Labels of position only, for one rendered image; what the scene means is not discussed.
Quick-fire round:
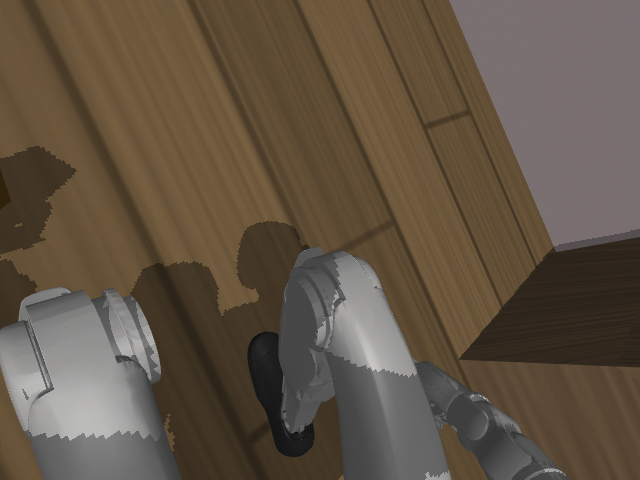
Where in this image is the right robot arm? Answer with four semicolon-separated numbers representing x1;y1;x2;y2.
446;391;569;480

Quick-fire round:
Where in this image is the right robot foot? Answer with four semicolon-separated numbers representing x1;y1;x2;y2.
247;332;314;457

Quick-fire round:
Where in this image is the right robot hand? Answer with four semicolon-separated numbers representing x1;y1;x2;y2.
413;359;470;430

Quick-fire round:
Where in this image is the carton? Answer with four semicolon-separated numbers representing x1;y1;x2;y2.
0;169;11;210

